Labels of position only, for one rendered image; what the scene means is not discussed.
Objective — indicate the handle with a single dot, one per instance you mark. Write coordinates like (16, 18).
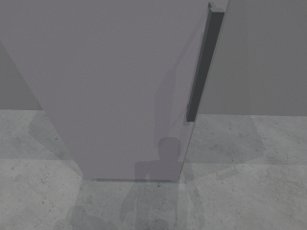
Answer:
(211, 32)

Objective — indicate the fridge door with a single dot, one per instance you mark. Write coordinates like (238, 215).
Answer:
(114, 77)

